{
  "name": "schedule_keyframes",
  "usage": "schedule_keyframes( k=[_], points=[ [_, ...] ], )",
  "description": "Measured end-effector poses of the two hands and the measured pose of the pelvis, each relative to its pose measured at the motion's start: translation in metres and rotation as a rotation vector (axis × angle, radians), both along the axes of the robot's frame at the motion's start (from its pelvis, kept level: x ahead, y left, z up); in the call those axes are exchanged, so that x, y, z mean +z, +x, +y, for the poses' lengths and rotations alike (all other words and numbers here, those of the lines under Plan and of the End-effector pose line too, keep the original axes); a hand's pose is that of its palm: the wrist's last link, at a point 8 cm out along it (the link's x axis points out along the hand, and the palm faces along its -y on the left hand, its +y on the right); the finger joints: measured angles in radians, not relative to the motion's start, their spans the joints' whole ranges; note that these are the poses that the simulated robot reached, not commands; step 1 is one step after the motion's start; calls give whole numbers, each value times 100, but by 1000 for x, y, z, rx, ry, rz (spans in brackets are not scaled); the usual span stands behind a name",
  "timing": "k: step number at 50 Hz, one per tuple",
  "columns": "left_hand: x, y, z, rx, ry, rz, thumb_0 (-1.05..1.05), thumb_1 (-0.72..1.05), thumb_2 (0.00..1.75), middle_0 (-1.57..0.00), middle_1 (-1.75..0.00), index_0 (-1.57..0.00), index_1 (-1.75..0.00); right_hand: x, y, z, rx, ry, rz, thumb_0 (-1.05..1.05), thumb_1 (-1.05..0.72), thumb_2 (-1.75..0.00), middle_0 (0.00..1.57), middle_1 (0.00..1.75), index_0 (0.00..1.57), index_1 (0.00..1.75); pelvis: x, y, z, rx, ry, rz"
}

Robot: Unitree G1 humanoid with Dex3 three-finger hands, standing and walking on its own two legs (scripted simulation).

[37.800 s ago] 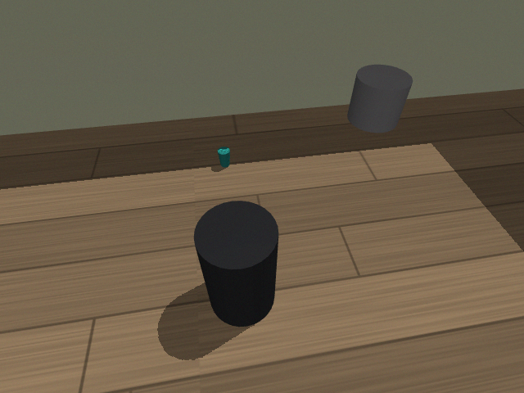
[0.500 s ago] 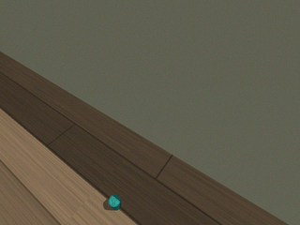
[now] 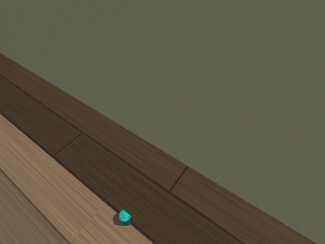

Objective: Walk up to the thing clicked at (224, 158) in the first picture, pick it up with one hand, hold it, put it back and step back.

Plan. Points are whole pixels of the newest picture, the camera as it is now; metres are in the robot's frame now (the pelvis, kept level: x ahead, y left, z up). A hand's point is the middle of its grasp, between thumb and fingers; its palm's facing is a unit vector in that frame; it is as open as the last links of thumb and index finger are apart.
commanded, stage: stand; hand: left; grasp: from above
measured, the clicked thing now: (126, 218) +0.40 +0.23 -0.73
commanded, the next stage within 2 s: rise first in 0.32 s
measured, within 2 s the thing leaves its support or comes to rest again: neither
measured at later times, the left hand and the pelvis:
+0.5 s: hand out of the picture +0.09 +0.25 -0.16, palm faces +0.03 -0.94 -0.34, open 7.5 cm; pelvis +0.00 +0.00 +0.00, yaw +1 degrees
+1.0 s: hand out of the picture +0.13 +0.26 -0.21, palm faces -0.09 -0.90 -0.43, open 13.6 cm; pelvis -0.01 +0.01 -0.07, yaw +0 degrees
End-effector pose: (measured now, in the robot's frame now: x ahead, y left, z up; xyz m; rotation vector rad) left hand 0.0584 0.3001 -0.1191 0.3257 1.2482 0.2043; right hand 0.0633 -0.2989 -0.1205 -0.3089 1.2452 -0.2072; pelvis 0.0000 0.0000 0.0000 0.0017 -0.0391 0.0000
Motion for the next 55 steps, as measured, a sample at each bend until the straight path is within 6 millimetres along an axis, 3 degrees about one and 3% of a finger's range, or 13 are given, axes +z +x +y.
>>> schedule_keyframes(
  k=[22, 25, 31, 35, 45, 55],
  points=[
    [0, 9, -3, -4, -2, -16, 1, 90, 90, -20, -30, -21, -31, 2, 9, -3, 7, -5, -12, 1, -91, -90, 20, 30, 20, 30, 0, 3, -2, 2, -2, 3],
    [1, 25, -6, 27, -8, -93, 1, 86, 92, -20, -34, -19, -35, 3, 15, 3, 6, -5, -88, 1, -93, -91, 20, 30, 20, 30, -3, -1, -2, 12, -2, 35],
    [-10, 72, -6, -8, -18, -143, 1, 60, 92, -16, -60, -17, -59, -3, 17, 23, 7, 29, -159, 1, -94, -91, 20, 30, 20, 30, -14, -11, -4, 10, -5, 119],
    [-12, 85, -4, -58, 6, -147, 1, 34, 93, -12, -80, -14, -78, -8, 14, 33, -16, 53, -183, 1, -92, -91, 20, 30, 20, 30, -21, -10, -3, 3, -5, 148],
    [-38, 73, 2, -97, 58, -101, 0, -27, 97, -7, -103, -8, -102, -25, 26, 40, 10, 57, -264, 1, -90, -90, 20, 30, 20, 30, -48, -11, 4, 1, -14, 228],
    [-60, 58, 4, -154, 96, -114, 0, -49, 98, -7, -107, -8, -107, -42, 57, 46, 67, 37, -375, 1, -89, -90, 20, 30, 20, 30, -78, -18, 6, 6, -30, 291]
  ],
)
